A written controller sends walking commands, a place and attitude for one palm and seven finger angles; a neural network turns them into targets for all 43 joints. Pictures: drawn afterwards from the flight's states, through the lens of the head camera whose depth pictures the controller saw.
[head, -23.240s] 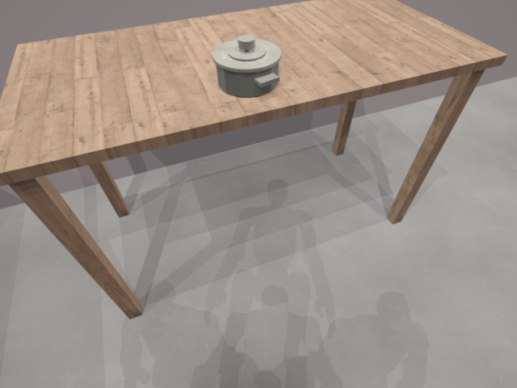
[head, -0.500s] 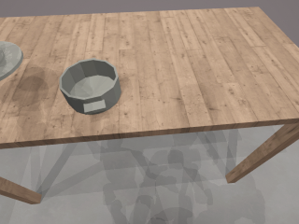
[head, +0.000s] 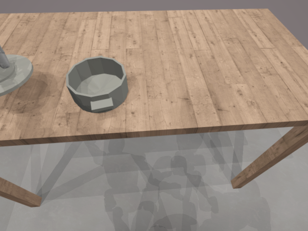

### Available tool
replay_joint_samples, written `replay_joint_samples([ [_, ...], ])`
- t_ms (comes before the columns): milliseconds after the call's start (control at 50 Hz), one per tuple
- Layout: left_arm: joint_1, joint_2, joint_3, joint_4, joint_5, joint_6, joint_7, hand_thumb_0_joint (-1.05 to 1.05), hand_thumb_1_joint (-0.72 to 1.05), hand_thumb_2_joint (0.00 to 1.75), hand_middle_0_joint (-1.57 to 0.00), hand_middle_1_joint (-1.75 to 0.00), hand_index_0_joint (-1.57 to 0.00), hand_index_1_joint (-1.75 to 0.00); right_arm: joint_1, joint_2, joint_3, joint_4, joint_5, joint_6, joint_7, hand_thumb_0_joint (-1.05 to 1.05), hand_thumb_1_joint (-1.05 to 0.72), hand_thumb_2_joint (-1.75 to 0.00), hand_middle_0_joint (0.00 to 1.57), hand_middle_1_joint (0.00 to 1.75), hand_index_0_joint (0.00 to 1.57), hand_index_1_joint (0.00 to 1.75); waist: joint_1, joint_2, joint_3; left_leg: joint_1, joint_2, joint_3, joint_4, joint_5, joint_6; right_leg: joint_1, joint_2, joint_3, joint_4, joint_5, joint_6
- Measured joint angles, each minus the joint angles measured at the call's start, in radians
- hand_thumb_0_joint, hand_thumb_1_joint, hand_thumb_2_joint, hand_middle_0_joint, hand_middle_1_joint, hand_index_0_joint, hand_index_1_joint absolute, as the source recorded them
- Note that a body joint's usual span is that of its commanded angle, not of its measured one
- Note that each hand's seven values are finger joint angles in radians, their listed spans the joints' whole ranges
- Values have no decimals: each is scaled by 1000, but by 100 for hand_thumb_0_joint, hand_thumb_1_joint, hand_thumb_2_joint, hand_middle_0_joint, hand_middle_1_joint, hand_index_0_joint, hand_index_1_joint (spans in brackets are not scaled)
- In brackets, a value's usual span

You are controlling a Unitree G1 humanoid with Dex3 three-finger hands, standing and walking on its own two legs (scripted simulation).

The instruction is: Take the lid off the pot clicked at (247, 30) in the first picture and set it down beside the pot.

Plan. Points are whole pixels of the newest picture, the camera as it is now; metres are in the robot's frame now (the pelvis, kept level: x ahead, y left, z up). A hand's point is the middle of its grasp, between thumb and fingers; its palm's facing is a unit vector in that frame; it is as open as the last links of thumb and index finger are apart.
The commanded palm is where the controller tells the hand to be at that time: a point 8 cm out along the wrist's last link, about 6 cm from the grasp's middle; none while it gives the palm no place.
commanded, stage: lower the lid onto the table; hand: left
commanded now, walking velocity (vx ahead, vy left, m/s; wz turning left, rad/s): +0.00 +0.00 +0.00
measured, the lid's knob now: out of the picture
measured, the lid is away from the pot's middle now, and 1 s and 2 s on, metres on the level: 0.23 0.23 0.23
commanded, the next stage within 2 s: open the fingers wide in 1.14 s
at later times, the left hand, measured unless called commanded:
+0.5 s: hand out of the picture +0.45 +0.35 +0.17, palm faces -0.40 -0.23 -0.89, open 6.1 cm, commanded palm +0.47 +0.36 +0.24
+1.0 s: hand (4, 82) +0.46 +0.35 +0.14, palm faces -0.43 -0.23 -0.87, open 6.0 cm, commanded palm +0.48 +0.37 +0.21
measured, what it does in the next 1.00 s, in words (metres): stands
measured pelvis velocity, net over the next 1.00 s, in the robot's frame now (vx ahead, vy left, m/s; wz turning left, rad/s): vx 0.00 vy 0.01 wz -0.02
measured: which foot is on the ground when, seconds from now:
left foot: down 0.00-1.00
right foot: down 0.00-1.00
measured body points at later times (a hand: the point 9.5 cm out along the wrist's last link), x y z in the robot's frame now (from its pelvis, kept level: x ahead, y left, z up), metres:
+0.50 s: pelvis +0.00 +0.01 +0.00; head +0.06 +0.01 +0.44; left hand +0.46 +0.36 +0.22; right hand +0.01 -0.28 -0.12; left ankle +0.04 +0.12 -0.74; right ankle -0.06 -0.15 -0.74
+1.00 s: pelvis +0.00 +0.01 -0.01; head +0.07 +0.02 +0.43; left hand +0.48 +0.36 +0.19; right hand +0.01 -0.27 -0.13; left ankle +0.04 +0.12 -0.74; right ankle -0.06 -0.15 -0.74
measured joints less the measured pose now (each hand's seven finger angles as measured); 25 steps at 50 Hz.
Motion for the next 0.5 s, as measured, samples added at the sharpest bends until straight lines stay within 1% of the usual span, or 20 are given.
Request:
replay_joint_samples([
  [160, -10, -9, -8, 36, 4, -18, 12, 6, 39, 67, -61, -94, -80, -99, 13, 1, 0, 12, -1, -7, -6, 0, -90, -90, 20, 30, 20, 30, -14, -3, -3, -19, 2, 1, 11, 1, 3, -20, 1, 2, 13, 1, 2],
  [260, -5, 3, 22, 62, 9, -39, 22, 7, 39, 67, -61, -94, -80, -99, 19, 1, 2, 12, -2, -7, -9, 0, -90, -90, 20, 30, 20, 30, -27, -3, -6, -31, 5, 6, 23, -4, 4, -34, 3, 8, 23, -1, 4],
  [360, -1, 15, 26, 82, 13, -48, 28, 7, 40, 67, -61, -94, -81, -99, 29, -1, 2, 13, -1, -4, -12, 0, -90, -90, 20, 30, 20, 30, -32, -3, -9, -44, 7, 10, 34, -9, 6, -47, 5, 13, 31, -3, 6],
  [420, 6, 15, 17, 74, 12, -50, 29, 7, 40, 67, -61, -94, -81, -100, 38, -1, -1, 14, -1, -5, -13, 0, -90, -90, 20, 30, 20, 30, -28, -4, -10, -51, 7, 11, 39, -11, 7, -54, 4, 14, 34, -4, 6],
  [500, 6, 18, 9, 86, 7, -54, 31, 7, 40, 67, -61, -94, -81, -100, 40, 0, 0, 19, 1, -5, -15, 0, -90, -90, 20, 30, 20, 30, -28, -6, -9, -62, 6, 10, 48, -16, 9, -63, 4, 14, 42, -8, 8],
])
